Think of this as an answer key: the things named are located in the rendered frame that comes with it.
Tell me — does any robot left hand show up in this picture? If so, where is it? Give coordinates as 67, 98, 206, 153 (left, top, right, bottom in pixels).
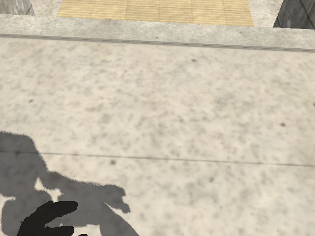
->
17, 201, 88, 236

